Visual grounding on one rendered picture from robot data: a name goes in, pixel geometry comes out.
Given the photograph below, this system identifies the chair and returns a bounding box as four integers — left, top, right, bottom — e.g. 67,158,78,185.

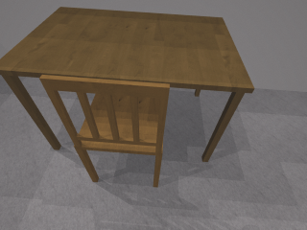
39,75,170,188

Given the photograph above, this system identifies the table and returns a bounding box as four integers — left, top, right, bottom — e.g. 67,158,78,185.
0,7,255,162

